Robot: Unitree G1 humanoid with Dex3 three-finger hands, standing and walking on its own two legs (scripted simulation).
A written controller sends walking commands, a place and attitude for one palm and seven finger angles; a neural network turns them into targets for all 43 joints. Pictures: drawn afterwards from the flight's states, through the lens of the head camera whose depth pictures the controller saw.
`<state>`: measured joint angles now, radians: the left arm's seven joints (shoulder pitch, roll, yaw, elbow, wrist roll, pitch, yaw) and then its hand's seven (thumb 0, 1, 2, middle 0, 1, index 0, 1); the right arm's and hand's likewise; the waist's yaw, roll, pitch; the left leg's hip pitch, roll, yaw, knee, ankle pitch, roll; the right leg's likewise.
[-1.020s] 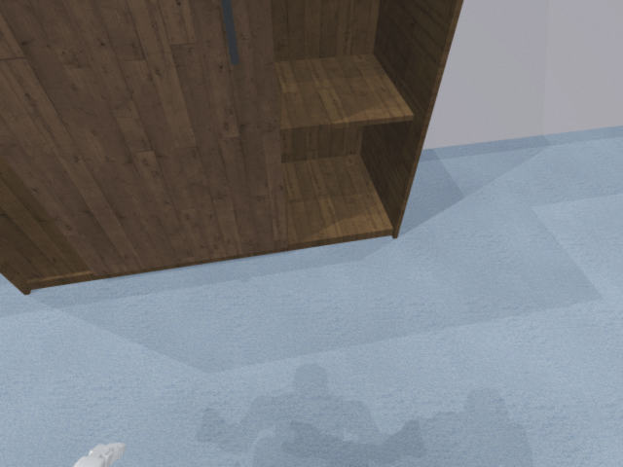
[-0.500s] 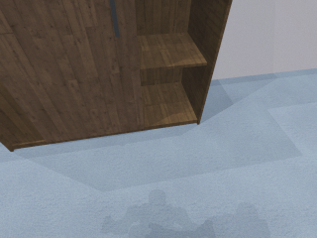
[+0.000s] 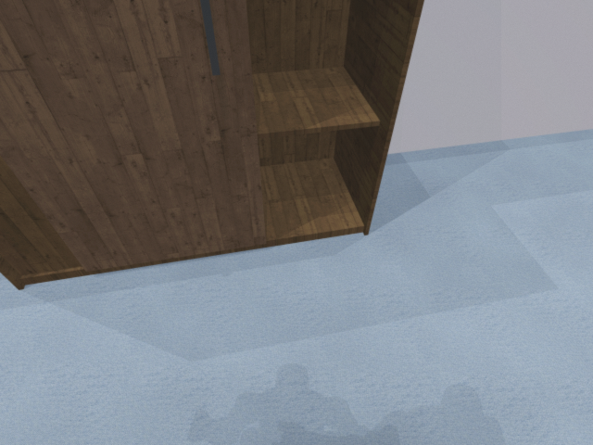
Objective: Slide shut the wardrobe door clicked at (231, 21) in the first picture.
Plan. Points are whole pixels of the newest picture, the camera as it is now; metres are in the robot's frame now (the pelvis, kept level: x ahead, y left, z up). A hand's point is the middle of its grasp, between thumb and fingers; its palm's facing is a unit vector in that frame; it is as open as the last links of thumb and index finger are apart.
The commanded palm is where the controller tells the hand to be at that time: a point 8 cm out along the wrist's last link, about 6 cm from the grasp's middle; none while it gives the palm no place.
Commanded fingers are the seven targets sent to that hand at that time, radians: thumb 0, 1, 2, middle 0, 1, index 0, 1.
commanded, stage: look at it before walking up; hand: left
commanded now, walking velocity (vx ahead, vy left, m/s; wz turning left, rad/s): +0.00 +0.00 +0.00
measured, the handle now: (206, 10) +0.97 +0.27 +0.19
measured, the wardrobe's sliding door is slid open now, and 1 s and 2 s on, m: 0.45 0.45 0.45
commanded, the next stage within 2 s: walk to a spot facing it in 0.42 s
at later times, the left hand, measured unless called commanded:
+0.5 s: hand out of the picture +0.07 +0.25 -0.16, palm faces -0.03 -0.94 -0.33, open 7.4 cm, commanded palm none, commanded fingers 0.00 0.90 0.90 -0.20 -0.30 -0.20 -0.30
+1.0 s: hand out of the picture +0.06 +0.15 -0.18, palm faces -0.05 -0.98 -0.18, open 7.4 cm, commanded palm none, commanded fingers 0.00 0.90 0.90 -0.20 -0.30 -0.20 -0.30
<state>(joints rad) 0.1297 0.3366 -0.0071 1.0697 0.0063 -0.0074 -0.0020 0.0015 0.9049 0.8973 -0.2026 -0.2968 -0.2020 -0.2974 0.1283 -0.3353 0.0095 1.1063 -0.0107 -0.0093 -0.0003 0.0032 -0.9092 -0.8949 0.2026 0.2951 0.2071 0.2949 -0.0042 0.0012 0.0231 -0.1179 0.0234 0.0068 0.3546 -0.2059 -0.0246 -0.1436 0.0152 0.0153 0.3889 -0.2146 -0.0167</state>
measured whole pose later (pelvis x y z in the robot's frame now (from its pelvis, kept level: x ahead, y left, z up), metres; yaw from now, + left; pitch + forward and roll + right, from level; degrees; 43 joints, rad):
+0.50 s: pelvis +0.00 +0.01 +0.00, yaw +0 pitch -1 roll +0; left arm 0.15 0.34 -0.01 1.08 0.01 -0.01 0.00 0.00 0.91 0.90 -0.20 -0.30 -0.20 -0.30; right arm 0.13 -0.33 0.01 1.12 -0.01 -0.01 0.00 0.00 -0.91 -0.89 0.20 0.30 0.21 0.29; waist 0.00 -0.01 0.03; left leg -0.13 0.02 0.01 0.35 -0.20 -0.02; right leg -0.15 0.01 0.02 0.37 -0.20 -0.01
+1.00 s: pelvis +0.09 -0.02 -0.01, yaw -9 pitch -1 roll +0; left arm 0.44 0.14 0.02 1.07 0.02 -0.06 0.00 0.00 0.91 0.90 -0.20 -0.30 -0.20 -0.30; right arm 0.27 -0.19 -0.03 1.10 -0.02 0.01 0.01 0.01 -0.91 -0.90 0.20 0.29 0.20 0.29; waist 0.03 0.01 0.03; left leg -0.46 0.08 0.08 1.11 -0.38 -0.03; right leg -0.12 0.04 -0.02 0.47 -0.34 -0.06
